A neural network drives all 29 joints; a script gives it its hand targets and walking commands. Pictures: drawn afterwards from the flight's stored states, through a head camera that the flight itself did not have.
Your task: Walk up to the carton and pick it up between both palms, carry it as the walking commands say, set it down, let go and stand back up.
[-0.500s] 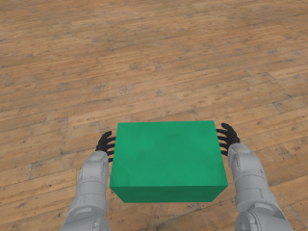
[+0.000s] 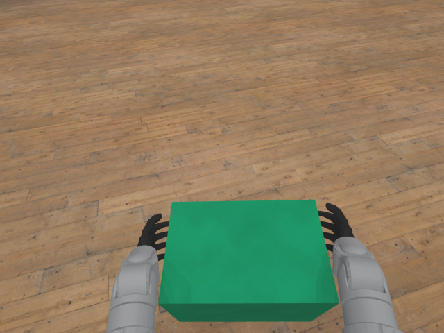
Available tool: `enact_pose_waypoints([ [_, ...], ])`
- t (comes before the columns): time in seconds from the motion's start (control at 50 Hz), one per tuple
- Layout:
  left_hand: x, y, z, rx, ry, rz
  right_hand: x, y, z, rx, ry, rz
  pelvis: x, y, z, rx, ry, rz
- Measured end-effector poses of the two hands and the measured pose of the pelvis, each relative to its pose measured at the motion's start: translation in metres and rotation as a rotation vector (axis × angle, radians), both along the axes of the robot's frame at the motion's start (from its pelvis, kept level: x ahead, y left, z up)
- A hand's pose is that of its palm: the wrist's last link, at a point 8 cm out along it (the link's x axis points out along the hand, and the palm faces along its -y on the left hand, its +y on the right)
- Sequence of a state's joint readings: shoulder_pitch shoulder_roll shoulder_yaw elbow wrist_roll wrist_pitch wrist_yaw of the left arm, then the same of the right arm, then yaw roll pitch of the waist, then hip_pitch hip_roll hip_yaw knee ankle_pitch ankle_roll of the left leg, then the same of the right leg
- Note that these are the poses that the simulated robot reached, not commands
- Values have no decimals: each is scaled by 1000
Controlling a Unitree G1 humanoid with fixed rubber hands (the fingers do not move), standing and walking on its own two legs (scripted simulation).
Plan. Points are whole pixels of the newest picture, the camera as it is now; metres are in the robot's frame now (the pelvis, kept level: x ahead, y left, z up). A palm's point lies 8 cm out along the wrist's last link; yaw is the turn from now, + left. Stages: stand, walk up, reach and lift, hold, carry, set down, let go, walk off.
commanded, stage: reach and lift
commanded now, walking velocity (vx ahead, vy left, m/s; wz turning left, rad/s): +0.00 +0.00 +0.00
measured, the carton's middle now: (243, 263) +0.28 -0.01 -0.05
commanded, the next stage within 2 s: hold in 1.02 s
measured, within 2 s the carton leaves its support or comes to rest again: neither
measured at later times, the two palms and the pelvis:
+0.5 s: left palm (145, 250) +0.27 +0.17 +0.04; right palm (352, 243) +0.27 -0.19 +0.05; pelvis -0.03 +0.00 +0.00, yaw +0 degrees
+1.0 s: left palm (141, 252) +0.26 +0.18 +0.03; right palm (345, 243) +0.27 -0.18 +0.05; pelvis +0.00 +0.00 +0.01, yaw +0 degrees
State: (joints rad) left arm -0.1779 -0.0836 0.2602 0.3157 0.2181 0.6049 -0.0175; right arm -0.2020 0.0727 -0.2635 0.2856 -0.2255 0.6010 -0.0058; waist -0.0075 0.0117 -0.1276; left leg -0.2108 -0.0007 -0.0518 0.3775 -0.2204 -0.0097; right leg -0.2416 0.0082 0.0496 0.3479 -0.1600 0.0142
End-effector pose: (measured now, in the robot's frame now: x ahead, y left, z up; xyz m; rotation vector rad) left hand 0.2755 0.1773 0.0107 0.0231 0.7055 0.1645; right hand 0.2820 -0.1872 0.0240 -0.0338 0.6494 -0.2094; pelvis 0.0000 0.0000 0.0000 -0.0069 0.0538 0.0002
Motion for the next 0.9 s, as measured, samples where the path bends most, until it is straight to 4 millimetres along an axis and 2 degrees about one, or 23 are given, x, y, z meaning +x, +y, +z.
enact_pose_waypoints([
  [0.26, -17, 1, 26, 2, -27, 10, -14, 1, 27, -1, -32, 10, -16, -1, 2, 0, -115, 4],
  [0.5, -10, -4, 28, 36, 1, -27, -16, -6, 27, 22, -13, 21, -29, -5, 1, 6, -139, 2],
  [0.66, -7, -2, 27, 39, 0, -16, -9, -1, 29, 11, -16, 7, -24, -7, 2, 6, -125, 0],
  [0.9, -10, 5, 26, 38, -5, 4, -7, 5, 25, 25, -24, 25, -3, -6, 5, 2, -123, 9],
])
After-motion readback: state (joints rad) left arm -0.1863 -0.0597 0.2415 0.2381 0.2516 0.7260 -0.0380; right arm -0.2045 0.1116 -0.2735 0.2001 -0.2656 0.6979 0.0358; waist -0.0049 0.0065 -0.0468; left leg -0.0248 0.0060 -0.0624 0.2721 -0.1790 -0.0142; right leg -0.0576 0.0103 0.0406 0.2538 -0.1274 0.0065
